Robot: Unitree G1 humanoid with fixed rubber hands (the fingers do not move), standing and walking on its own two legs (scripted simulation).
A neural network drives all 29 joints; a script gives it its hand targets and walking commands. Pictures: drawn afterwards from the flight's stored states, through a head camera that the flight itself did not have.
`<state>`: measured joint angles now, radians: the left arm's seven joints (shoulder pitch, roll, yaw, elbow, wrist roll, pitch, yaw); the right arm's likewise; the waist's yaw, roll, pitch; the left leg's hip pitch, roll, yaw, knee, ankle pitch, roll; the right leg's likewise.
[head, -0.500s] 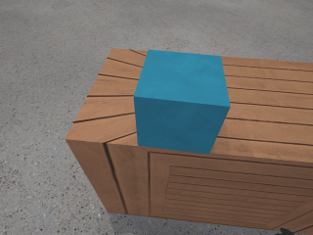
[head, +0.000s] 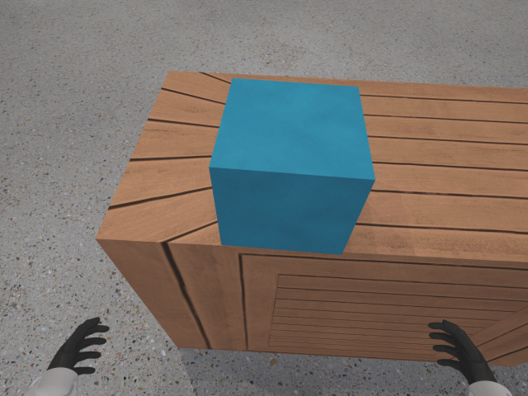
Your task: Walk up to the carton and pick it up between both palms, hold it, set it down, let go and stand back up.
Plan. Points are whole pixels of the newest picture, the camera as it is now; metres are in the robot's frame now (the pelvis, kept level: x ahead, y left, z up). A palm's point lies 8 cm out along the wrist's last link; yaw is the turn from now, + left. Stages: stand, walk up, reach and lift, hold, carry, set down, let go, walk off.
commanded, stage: reach and lift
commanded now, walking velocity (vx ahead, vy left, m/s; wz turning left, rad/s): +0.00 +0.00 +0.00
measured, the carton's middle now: (287, 168) +0.45 -0.04 +0.08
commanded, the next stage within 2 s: none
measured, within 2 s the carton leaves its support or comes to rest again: neither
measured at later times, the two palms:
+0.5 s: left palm (68, 349) +0.19 +0.27 +0.01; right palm (457, 336) +0.19 -0.26 +0.00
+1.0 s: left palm (95, 303) +0.23 +0.22 +0.07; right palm (454, 301) +0.22 -0.24 +0.06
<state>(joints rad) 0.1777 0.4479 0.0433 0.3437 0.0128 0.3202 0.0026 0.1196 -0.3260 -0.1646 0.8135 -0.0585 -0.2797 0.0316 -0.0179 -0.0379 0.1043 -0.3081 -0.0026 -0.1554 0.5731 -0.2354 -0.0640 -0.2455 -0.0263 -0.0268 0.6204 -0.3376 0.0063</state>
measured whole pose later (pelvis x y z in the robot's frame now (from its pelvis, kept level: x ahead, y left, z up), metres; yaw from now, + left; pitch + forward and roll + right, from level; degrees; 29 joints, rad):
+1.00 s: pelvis +0.02 +0.01 +0.02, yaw -1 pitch -2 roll +0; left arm 0.30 0.37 -0.01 -0.24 -0.20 0.29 0.04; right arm 0.26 -0.18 -0.13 0.01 0.10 0.07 -0.02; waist -0.01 -0.04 0.02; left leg -0.20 0.01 -0.14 0.38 -0.16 -0.07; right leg -0.14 -0.03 -0.01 0.42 -0.25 0.02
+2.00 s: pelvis +0.02 +0.01 +0.02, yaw -1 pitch -1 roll +0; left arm -0.38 0.37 -0.03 0.02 -0.26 0.63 0.07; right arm -0.28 -0.36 -0.12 0.19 0.28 0.34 -0.05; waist -0.05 -0.03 0.01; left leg -0.20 0.01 -0.14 0.38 -0.16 -0.07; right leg -0.14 -0.03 -0.01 0.42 -0.26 0.02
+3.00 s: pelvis +0.02 +0.01 +0.02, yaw -1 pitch +0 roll +0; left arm -0.94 0.36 -0.03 0.97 -0.26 0.29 0.08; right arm -0.88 -0.36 -0.06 1.03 0.32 0.16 -0.05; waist -0.08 -0.02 -0.03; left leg -0.23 0.01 -0.14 0.38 -0.16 -0.07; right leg -0.16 -0.03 -0.01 0.42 -0.25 0.02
